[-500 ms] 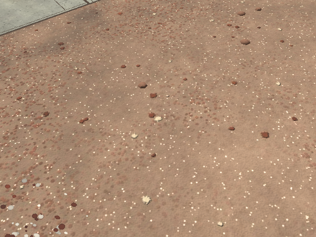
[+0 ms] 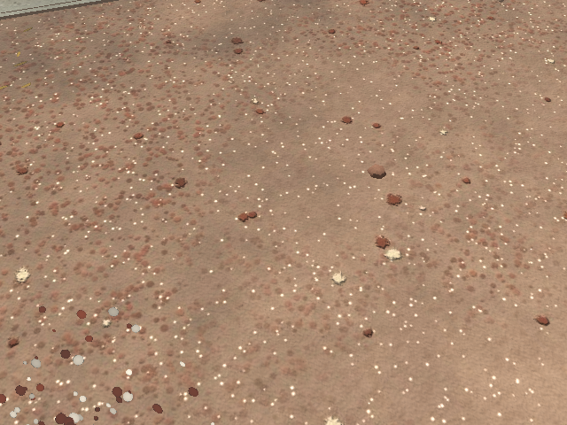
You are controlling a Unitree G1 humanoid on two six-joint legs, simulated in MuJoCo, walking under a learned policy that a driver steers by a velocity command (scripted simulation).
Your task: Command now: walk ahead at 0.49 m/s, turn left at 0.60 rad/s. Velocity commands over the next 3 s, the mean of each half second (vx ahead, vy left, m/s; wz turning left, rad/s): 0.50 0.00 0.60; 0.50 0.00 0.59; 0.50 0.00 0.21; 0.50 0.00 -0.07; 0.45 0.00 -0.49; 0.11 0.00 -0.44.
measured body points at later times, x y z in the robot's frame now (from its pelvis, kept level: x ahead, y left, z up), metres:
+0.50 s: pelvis +0.29 -0.04 +0.00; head +0.31 -0.04 +0.45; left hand +0.31 +0.25 -0.10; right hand +0.49 -0.28 -0.11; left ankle +0.24 +0.09 -0.65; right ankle +0.33 -0.14 -0.74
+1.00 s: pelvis +0.52 +0.11 +0.00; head +0.55 +0.15 +0.45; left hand +0.48 +0.43 -0.10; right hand +0.78 -0.05 -0.09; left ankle +0.51 +0.19 -0.74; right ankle +0.60 -0.04 -0.66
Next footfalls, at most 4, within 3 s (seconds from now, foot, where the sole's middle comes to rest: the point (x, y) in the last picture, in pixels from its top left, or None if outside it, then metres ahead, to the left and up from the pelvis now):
0.30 right None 0.37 -0.13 -0.78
0.82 left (197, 379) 0.55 0.21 -0.78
1.32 right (208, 249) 0.91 0.21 -0.78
1.86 left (78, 225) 0.99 0.58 -0.78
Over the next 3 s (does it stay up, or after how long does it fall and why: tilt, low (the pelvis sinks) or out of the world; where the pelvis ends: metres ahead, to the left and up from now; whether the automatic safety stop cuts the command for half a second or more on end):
stays up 1.35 0.63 0.00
